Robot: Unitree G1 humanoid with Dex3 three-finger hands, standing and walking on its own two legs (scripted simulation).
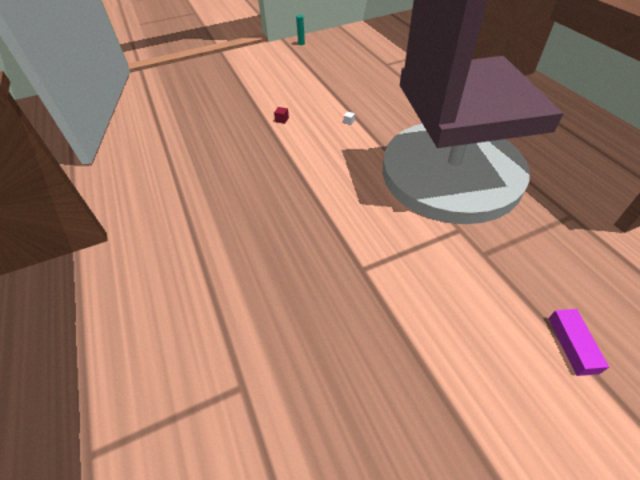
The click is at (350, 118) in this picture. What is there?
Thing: cube
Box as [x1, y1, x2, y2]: [344, 111, 354, 124]
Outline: 347,111 344,115 344,122 351,124 354,120 354,113
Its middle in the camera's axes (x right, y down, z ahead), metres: +0.17 -0.63 +2.15
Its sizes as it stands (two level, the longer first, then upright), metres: 0.046 0.046 0.046
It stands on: the floor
